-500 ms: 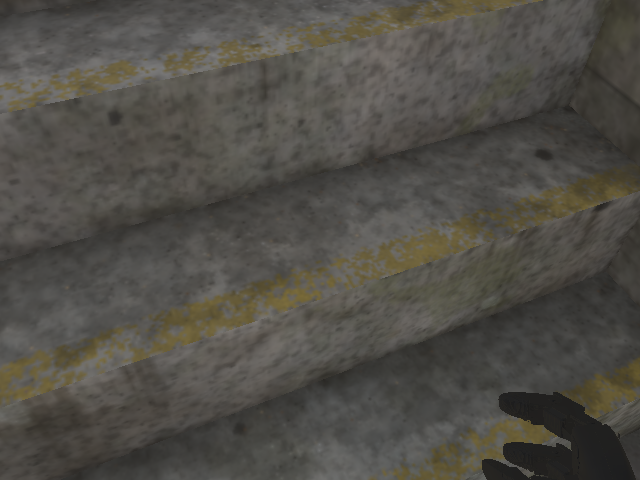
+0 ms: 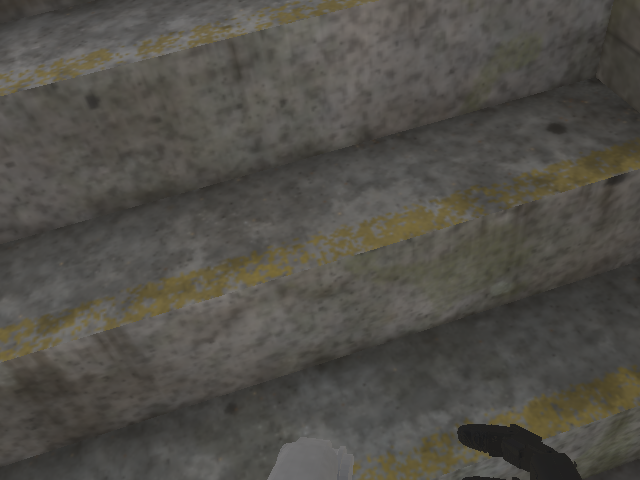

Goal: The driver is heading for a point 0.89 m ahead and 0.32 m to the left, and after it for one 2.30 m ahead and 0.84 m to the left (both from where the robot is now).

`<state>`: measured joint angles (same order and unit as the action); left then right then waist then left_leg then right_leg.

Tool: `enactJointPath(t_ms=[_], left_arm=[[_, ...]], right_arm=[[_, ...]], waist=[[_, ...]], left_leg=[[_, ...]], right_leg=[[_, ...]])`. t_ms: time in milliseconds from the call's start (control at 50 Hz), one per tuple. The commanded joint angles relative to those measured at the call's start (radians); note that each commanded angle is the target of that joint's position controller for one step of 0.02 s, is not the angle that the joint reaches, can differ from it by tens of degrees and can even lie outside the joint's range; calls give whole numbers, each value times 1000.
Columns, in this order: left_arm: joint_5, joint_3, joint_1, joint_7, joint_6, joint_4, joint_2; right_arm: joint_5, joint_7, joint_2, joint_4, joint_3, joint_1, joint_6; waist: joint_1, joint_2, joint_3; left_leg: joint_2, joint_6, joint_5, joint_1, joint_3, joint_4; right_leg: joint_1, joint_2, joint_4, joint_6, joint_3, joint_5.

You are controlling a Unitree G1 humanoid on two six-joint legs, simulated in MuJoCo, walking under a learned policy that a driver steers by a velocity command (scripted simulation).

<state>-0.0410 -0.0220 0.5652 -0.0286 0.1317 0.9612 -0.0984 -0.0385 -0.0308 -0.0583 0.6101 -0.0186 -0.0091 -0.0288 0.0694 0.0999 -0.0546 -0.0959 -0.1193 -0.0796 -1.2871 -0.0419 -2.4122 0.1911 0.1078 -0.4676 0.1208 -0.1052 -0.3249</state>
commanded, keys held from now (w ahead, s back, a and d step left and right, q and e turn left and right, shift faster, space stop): w+q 1.00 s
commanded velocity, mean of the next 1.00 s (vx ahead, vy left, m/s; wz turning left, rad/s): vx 0.50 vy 0.00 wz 0.52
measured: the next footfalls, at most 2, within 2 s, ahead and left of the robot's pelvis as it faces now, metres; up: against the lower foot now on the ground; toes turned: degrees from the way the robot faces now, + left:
left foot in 0.30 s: +0.16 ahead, +0.03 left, +0.22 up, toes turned +15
right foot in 0.72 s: +0.29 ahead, -0.20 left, +0.22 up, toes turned +16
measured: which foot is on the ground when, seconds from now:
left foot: up 0.00-0.28, down 0.30-0.70, up 0.72-1.00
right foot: down 0.00-0.34, up 0.36-0.70, down 0.72-1.00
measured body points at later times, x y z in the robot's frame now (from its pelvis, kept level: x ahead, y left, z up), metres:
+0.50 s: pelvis +0.14 -0.04 +0.14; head +0.14 -0.11 +0.59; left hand +0.28 +0.22 +0.11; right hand +0.27 -0.27 -0.03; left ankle +0.12 +0.01 -0.51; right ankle +0.18 -0.18 -0.31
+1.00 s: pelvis +0.33 -0.10 +0.23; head +0.40 -0.09 +0.68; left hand +0.12 +0.07 +0.12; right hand +0.67 -0.09 +0.18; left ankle +0.33 +0.04 -0.19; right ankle +0.25 -0.22 -0.51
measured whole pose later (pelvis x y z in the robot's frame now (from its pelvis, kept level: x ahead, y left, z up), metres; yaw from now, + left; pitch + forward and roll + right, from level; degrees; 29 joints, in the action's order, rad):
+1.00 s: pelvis +0.33 -0.10 +0.23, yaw +32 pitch +4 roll +2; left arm -0.02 -0.05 0.52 -0.03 0.17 1.01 -0.19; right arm -0.06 -0.03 -0.11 0.49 0.03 0.13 -0.04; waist 0.02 0.03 0.07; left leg -0.05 -0.15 -0.52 -1.29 0.03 -2.08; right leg -0.03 -0.03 -0.21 0.03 -0.26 -0.20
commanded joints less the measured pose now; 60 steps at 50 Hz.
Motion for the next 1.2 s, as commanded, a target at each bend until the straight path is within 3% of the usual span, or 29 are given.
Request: enactJointPath(t_ms=[20,140,220,300,340,360,380,420,460,500,540,640,680,700,720,740,780,800,860,960,1000,1040,1060,1080,1100,1120,1140,1180,1200], left_arm=[[10,-20,77,-2,18,-6,-99],[34,-14,238,-52,23,101,-106],[54,10,166,-77,-5,123,-94],[123,-17,176,-110,-8,66,-249],[100,-63,-107,-43,-25,-110,-375],[24,-63,-415,-5,-24,-226,-302],[-38,-8,-587,8,-21,-384,-119],[-36,32,-442,16,-46,-464,11],[-22,33,-267,-1,-68,-412,-23],[13,32,-275,-7,-95,-392,-56],[30,29,-360,-14,-99,-416,-96],[16,77,-514,-13,-76,-524,-36],[71,16,-161,-18,-57,-411,-176],[91,-17,94,-28,-28,-287,-257],[67,-24,40,-47,-20,-205,-229],[-11,-15,-44,-29,-2,-198,-251],[-19,-25,-100,-38,-10,-240,-174],[-15,-27,-219,-40,2,-228,-141],[24,-33,-298,-30,65,-170,-163],[23,-39,-1,6,68,32,-160],[30,-41,-44,-5,25,7,-211],[93,-64,-72,-59,-6,-55,-357],[121,-72,-111,-52,9,-106,-396],[150,-84,-177,-19,14,-186,-441],[128,-88,-226,8,22,-253,-427],[76,-84,-333,52,37,-301,-350],[24,-65,-449,63,32,-381,-253],[-13,10,-546,12,-9,-529,-28],[-56,27,-592,2,-5,-523,-31]], right_arm=[[16,-4,74,-127,-37,282,4],[35,2,76,-73,-59,286,11],[67,-11,27,-19,-74,217,5],[81,-23,-142,117,-17,-50,-41],[47,-45,-220,184,27,-273,-41],[37,-70,-223,187,45,-188,-52],[10,-80,-200,139,55,-36,-34],[-40,-89,-126,186,51,27,18],[-47,-72,-110,205,46,22,64],[-4,-51,-172,241,54,-39,98],[-18,-45,-224,197,72,-38,139],[10,-48,-285,208,115,-197,167],[-19,-19,-287,122,132,-25,139],[-37,0,-237,52,125,111,138],[-49,11,-92,15,91,160,144],[-10,17,-14,-31,80,-14,161],[0,23,-60,3,65,-173,126],[-21,22,-82,-41,62,-108,116],[-16,8,-127,-143,78,73,45],[-17,-1,-45,-257,28,340,5],[-8,21,-63,-227,26,248,-22],[84,35,-97,-111,23,19,-44],[25,31,-154,-73,36,-152,-51],[-10,39,-236,-32,63,-273,-40],[-22,25,-307,-6,89,-238,-48],[-9,15,-339,-50,124,-153,-56],[-22,9,-346,-58,147,-116,-53],[-8,5,-324,99,139,-187,12],[21,-4,-220,177,110,-334,40]], waist=[[38,-73,158],[53,-134,61],[-59,-237,-67],[-163,-350,-206],[-347,-97,-235],[-357,204,-155],[-252,18,-36],[-12,-207,176],[93,-293,191],[101,-238,211],[74,-194,136],[-20,68,-38],[205,-78,-213],[332,-248,-214],[242,-277,16],[-4,-281,29],[-74,-146,-207],[-127,-108,-109],[-138,-77,152],[-72,-41,185],[-93,-145,84],[-165,-271,-203],[-212,-421,-328],[-271,-406,-421],[-248,-242,-446],[-239,-27,-415],[-242,-65,-410],[-141,-147,-107],[-197,-179,54]], left_leg=[[-11,-8,18,-329,31,19],[-14,-42,-139,-313,144,84],[-80,-79,-410,352,348,695],[-213,-90,-780,757,423,1196],[-42,-264,-585,1137,-126,1478],[129,-403,-563,1010,-620,1846],[207,-391,-636,811,-787,1861],[234,-208,-640,505,-626,1873],[218,-120,-510,450,-434,1919],[168,-113,-419,427,-227,1931],[153,-157,-218,386,-193,1890],[170,-122,92,900,-250,1861],[49,-58,581,745,-90,1518],[-69,13,226,739,-14,1123],[-149,24,-265,422,-24,697],[-156,69,-383,11,-121,364],[-50,71,-272,-13,-152,72],[5,61,-242,-37,-170,22],[52,23,-261,-78,-184,21],[65,-59,-439,-63,95,400],[11,-20,-568,213,310,746],[-109,-7,-568,722,368,1100],[-124,-47,-548,824,270,1094],[-164,-87,-481,991,134,1273],[-82,-191,-410,1180,-80,1425],[115,-309,-408,1190,-570,1813],[198,-376,-457,1161,-849,1932],[205,-260,-559,979,-758,1998],[19,-198,-226,1097,-616,1901]], right_leg=[[-109,-291,282,-170,334,37],[-323,-324,386,-127,237,412],[-204,-222,336,-209,-118,1585],[-325,-418,-116,-132,-66,2526],[282,-223,-701,-156,-65,1394],[610,22,-1375,-177,46,104],[814,-22,-1775,-137,334,-1],[860,-84,-1793,-75,393,-31],[825,-94,-1727,-85,330,75],[789,-121,-1547,-132,185,188],[630,-125,-1534,-159,77,169],[596,-226,-902,-73,150,3],[-65,-158,-288,-45,3,135],[-262,-180,155,-51,70,491],[-267,-232,233,-6,111,756],[-497,-381,-197,30,300,1589],[-442,-493,-55,121,476,804],[-269,-497,64,120,476,321],[-9,-504,237,67,316,301],[-137,-327,402,-64,-31,876],[-163,-271,419,-29,-136,1441],[-186,-335,162,10,-114,2169],[-288,-435,-42,20,-68,2554],[-243,-423,-324,51,-53,2507],[70,-309,-628,1,8,1903],[324,-48,-1094,-45,40,440],[576,24,-1689,-74,222,235],[877,-38,-1939,-41,251,163],[942,-44,-1732,-39,206,86]])
Velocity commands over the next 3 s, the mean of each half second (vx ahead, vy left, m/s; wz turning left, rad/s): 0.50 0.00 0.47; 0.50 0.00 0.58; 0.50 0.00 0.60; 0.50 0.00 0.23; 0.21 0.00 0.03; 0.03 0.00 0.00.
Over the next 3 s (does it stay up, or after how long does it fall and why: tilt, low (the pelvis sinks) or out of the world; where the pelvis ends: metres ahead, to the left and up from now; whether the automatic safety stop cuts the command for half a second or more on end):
stays up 0.50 -0.03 0.47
